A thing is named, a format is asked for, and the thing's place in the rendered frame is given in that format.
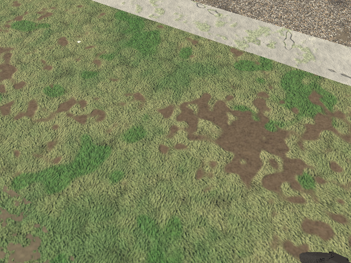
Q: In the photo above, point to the right robot hand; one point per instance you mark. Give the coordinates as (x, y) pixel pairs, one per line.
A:
(319, 257)

